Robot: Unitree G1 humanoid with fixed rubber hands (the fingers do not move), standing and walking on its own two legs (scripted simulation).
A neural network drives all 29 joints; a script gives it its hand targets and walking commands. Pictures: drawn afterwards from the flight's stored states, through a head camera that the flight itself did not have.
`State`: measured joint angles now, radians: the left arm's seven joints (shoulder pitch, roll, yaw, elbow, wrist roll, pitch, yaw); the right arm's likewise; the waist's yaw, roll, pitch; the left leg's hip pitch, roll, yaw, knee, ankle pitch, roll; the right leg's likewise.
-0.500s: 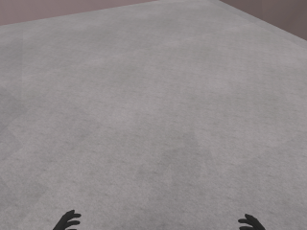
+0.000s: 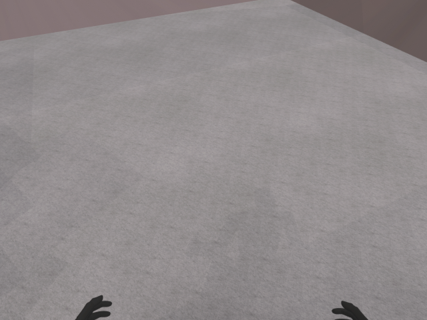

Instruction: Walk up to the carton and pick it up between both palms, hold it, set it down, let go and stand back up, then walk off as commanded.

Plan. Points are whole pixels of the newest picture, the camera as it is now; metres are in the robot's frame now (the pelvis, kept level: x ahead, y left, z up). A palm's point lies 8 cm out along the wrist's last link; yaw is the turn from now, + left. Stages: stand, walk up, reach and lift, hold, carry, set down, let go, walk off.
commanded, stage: walk up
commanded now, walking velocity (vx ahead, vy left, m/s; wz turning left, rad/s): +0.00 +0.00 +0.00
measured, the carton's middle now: out of the picture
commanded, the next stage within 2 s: none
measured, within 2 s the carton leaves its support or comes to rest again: neither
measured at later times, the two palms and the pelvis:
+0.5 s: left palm out of the picture +0.07 +0.40 -0.07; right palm (335, 306) +0.18 -0.21 -0.08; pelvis +0.00 +0.06 +0.00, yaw +12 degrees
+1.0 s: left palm out of the picture -0.09 +0.57 -0.04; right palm (215, 272) +0.25 +0.02 -0.10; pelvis +0.01 +0.22 +0.01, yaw +25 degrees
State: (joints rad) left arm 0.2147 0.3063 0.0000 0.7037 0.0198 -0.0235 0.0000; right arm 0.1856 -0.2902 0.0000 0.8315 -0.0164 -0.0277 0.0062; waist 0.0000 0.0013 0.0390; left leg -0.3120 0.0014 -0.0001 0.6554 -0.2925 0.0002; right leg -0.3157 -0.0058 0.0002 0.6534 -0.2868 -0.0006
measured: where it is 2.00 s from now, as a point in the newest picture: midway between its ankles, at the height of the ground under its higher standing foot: outside the picture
